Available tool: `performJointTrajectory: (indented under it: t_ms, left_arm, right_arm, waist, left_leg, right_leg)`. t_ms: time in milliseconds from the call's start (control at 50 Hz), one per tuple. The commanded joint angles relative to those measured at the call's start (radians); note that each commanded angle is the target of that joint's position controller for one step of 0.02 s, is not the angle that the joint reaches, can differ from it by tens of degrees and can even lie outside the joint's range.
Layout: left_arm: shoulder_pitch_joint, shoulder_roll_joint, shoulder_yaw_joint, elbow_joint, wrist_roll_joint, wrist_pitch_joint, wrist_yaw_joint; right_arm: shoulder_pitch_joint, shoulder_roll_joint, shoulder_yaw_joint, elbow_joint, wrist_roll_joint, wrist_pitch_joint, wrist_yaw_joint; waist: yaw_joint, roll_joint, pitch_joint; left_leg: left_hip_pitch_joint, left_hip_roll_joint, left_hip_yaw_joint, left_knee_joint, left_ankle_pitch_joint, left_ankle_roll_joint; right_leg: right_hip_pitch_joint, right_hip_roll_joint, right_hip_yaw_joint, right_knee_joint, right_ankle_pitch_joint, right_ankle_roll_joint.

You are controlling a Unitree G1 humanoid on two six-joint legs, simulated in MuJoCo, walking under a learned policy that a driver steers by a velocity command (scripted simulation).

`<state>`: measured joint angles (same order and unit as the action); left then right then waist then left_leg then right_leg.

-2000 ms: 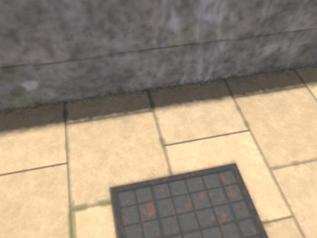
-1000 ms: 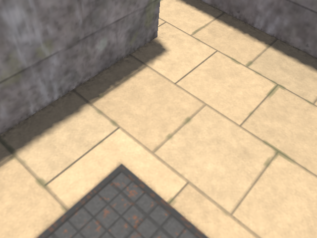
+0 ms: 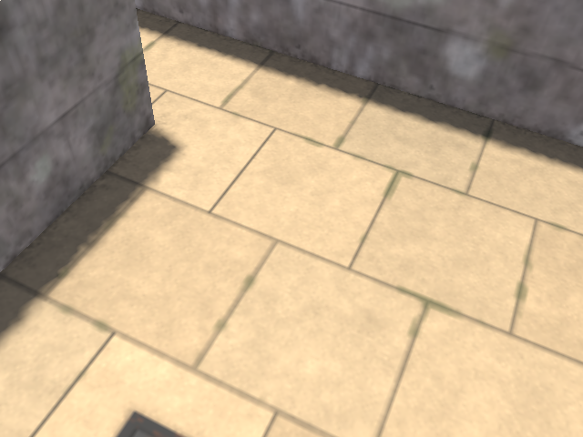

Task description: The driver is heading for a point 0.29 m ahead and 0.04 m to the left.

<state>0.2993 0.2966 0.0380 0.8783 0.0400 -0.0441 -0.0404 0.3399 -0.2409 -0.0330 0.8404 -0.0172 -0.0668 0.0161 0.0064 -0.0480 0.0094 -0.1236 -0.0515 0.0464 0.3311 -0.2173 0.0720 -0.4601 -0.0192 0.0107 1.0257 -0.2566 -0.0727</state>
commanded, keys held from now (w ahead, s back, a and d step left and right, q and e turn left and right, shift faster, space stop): w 0.10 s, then no key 0.90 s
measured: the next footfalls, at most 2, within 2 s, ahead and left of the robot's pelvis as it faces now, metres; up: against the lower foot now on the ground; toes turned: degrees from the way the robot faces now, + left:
right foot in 0.30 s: +0.34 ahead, -0.08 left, +0.00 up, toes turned -2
left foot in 0.68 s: +0.28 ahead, +0.11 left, +0.00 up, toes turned +1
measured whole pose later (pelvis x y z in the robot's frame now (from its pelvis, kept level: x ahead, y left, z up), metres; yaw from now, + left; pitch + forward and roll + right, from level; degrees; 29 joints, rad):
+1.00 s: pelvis +0.26 +0.00 +0.00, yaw +0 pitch -1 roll +0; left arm 0.28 0.17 0.00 1.12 0.01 -0.01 0.03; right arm 0.30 -0.15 0.01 1.10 -0.01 -0.02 -0.04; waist 0.01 0.00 0.01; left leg -0.14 -0.02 0.02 0.40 -0.24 0.02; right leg -0.22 0.03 -0.06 0.38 -0.14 -0.05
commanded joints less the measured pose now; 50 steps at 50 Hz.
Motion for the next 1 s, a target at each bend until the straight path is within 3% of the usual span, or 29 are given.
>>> performJointTrajectory:
  t_ms: [20,100,180,240,280,300,320,340,360,380,400,420,480,520,600,660,680,700,720,740,780,800,860,1000]
  left_arm:
    - [-0.045,0.048,0.006,-0.055,0.005,0.002,-0.009]
    - [-0.214,0.023,-0.009,-0.111,0.002,0.006,-0.011]
    - [-0.301,-0.024,-0.035,-0.123,-0.009,-0.006,-0.004]
    - [-0.203,0.016,-0.025,-0.084,-0.009,-0.015,0.015]
    - [0.009,0.053,-0.008,-0.004,0.001,-0.037,0.031]
    - [0.111,0.102,0.004,0.028,0.019,-0.048,0.043]
    - [0.169,0.187,0.026,0.038,0.034,-0.042,0.047]
    - [0.172,0.138,0.024,0.030,-0.032,-0.030,0.038]
    - [0.061,0.099,0.017,0.008,-0.052,-0.024,0.040]
    - [-0.039,0.036,-0.002,-0.003,-0.048,-0.022,0.045]
    - [-0.075,-0.006,-0.017,0.003,-0.043,-0.022,0.052]
    - [-0.083,-0.017,-0.023,0.016,-0.043,-0.023,0.059]
    - [-0.101,-0.001,-0.026,0.037,-0.023,-0.029,0.055]
    - [-0.093,0.015,-0.024,0.051,-0.016,-0.025,0.052]
    - [-0.073,0.045,-0.011,0.076,-0.020,0.007,0.052]
    - [-0.081,0.026,-0.014,0.087,-0.033,0.028,0.059]
    - [-0.062,0.012,-0.016,0.097,-0.032,0.031,0.061]
    - [-0.027,-0.007,-0.017,0.102,-0.038,0.035,0.060]
    - [-0.011,-0.032,-0.020,0.113,-0.045,0.040,0.057]
    - [-0.003,-0.036,-0.022,0.131,-0.037,0.040,0.055]
    - [0.026,-0.032,-0.023,0.158,-0.029,0.036,0.055]
    - [0.026,-0.019,-0.020,0.167,-0.026,0.033,0.056]
    - [0.018,-0.035,-0.027,0.189,-0.031,0.026,0.062]
    - [0.025,-0.057,-0.032,0.230,-0.032,0.026,0.073]
  right_arm:
    - [0.057,-0.126,-0.026,-0.010,0.012,-0.028,-0.001]
    - [0.120,-0.109,-0.017,0.039,0.013,-0.026,-0.002]
    - [0.148,-0.105,-0.007,0.082,0.009,-0.025,-0.013]
    - [0.114,-0.122,-0.008,0.100,0.007,-0.023,-0.025]
    - [0.070,-0.134,-0.010,0.101,0.016,-0.016,-0.030]
    - [0.087,-0.123,-0.006,0.089,0.026,-0.018,-0.030]
    - [0.252,-0.003,0.019,0.089,0.050,-0.013,-0.030]
    - [0.300,-0.068,0.002,0.136,0.064,0.008,-0.043]
    - [0.214,-0.107,-0.010,0.128,0.035,0.019,-0.044]
    - [0.123,-0.091,-0.006,0.109,0.014,0.021,-0.039]
    - [0.077,-0.076,-0.005,0.104,0.002,0.029,-0.034]
    - [0.077,-0.065,-0.005,0.107,-0.012,0.046,-0.029]
    - [0.133,-0.005,0.010,0.149,-0.012,0.086,-0.027]
    - [0.087,-0.009,0.012,0.150,-0.011,0.101,-0.037]
    - [0.012,-0.029,0.012,0.156,-0.009,0.112,-0.045]
    - [0.028,-0.010,0.020,0.185,-0.014,0.097,-0.047]
    - [0.032,-0.020,0.023,0.187,-0.020,0.088,-0.049]
    - [0.021,-0.057,0.021,0.182,-0.022,0.076,-0.053]
    - [-0.025,-0.059,0.023,0.188,-0.002,0.067,-0.051]
    - [-0.054,-0.029,0.032,0.186,0.002,0.054,-0.048]
    - [-0.071,-0.038,0.029,0.190,0.011,0.042,-0.049]
    - [-0.058,-0.032,0.030,0.196,0.013,0.039,-0.052]
    - [-0.006,-0.009,0.032,0.220,0.010,0.043,-0.052]
    - [0.019,0.002,0.034,0.249,0.008,0.046,-0.055]
  waist:
    - [-0.005,0.122,0.052]
    - [-0.032,0.118,0.083]
    - [-0.051,0.129,0.091]
    - [0.001,0.162,0.035]
    - [0.097,0.137,-0.056]
    - [0.120,0.080,-0.141]
    - [0.052,-0.162,-0.322]
    - [0.067,-0.106,-0.478]
    - [0.039,-0.011,-0.340]
    - [0.020,-0.006,-0.191]
    - [-0.003,0.010,-0.098]
    - [-0.029,0.001,-0.066]
    - [-0.074,-0.019,-0.081]
    - [-0.061,-0.042,-0.072]
    - [-0.031,-0.063,-0.034]
    - [-0.047,-0.010,0.022]
    - [-0.044,0.026,0.050]
    - [-0.012,0.084,0.068]
    - [0.025,0.178,0.106]
    - [0.037,0.180,0.090]
    - [0.048,0.150,0.058]
    - [0.041,0.123,0.056]
    - [0.013,0.068,0.050]
    - [0.000,0.048,0.048]
  left_leg:
    - [0.114,0.245,-0.218,-0.197,0.244,0.104]
    - [0.120,0.208,-0.130,-0.200,0.441,0.107]
    - [0.086,0.182,-0.052,-0.132,0.771,0.067]
    - [0.146,0.209,-0.070,-0.015,0.921,0.041]
    - [0.153,0.182,-0.061,0.231,0.904,0.013]
    - [0.023,0.141,-0.047,0.427,0.637,-0.003]
    - [-0.226,0.016,-0.002,0.810,-0.208,-0.028]
    - [-0.298,-0.054,-0.112,0.986,-0.440,-0.034]
    - [-0.321,0.000,-0.150,0.987,-0.355,-0.037]
    - [-0.347,0.033,-0.131,0.929,-0.296,-0.039]
    - [-0.320,0.063,-0.129,0.856,-0.262,-0.046]
    - [-0.244,0.077,-0.123,0.784,-0.231,-0.055]
    - [-0.087,0.061,-0.077,0.629,-0.209,-0.069]
    - [-0.085,0.067,-0.058,0.499,-0.203,-0.069]
    - [-0.063,0.066,-0.032,0.367,-0.129,-0.058]
    - [0.027,0.067,-0.028,0.172,-0.052,-0.033]
    - [0.028,0.108,-0.085,0.076,-0.034,-0.021]
    - [-0.022,0.184,-0.192,-0.008,-0.109,-0.002]
    - [-0.203,0.210,-0.244,-0.069,-0.223,0.012]
    - [-0.282,0.212,-0.250,-0.118,-0.260,-0.004]
    - [-0.275,0.177,-0.204,-0.115,-0.192,-0.034]
    - [-0.238,0.165,-0.185,-0.094,-0.138,-0.036]
    - [-0.140,0.149,-0.155,-0.046,-0.043,-0.024]
    - [-0.108,0.148,-0.142,-0.028,0.012,-0.016]
  right_leg:
    - [-0.238,-0.057,-0.013,0.030,0.083,0.032]
    - [-0.281,-0.055,-0.064,-0.126,0.169,0.062]
    - [-0.092,0.015,-0.126,-0.396,0.271,0.050]
    - [0.056,0.059,-0.098,-0.462,0.261,-0.001]
    - [0.272,0.071,-0.079,-0.594,0.355,-0.042]
    - [0.488,-0.048,0.007,-0.572,0.643,-0.062]
    - [0.805,-0.381,0.307,-0.430,1.226,-0.219]
    - [0.845,-0.439,0.468,-0.475,1.277,-0.331]
    - [0.677,-0.378,0.365,-0.559,1.080,-0.306]
    - [0.529,-0.325,0.294,-0.628,0.913,-0.267]
    - [0.401,-0.279,0.223,-0.682,0.843,-0.224]
    - [0.295,-0.242,0.168,-0.720,0.788,-0.189]
    - [0.157,-0.187,0.077,-0.757,0.676,-0.157]
    - [0.141,-0.174,0.077,-0.779,0.461,-0.146]
    - [0.079,-0.172,0.142,-0.849,-0.078,-0.120]
    - [0.002,-0.154,0.158,-0.840,-0.263,-0.061]
    - [-0.004,-0.137,0.154,-0.821,-0.275,-0.024]
    - [0.016,-0.090,0.122,-0.778,-0.219,0.009]
    - [0.145,-0.018,0.044,-0.736,-0.076,0.024]
    - [0.286,-0.018,0.036,-0.689,0.036,0.027]
    - [0.368,-0.039,0.050,-0.682,0.096,0.024]
    - [0.352,-0.048,0.061,-0.690,0.098,0.018]
    - [0.287,-0.059,0.071,-0.716,0.085,0.016]
    - [0.290,-0.062,0.070,-0.715,0.121,0.019]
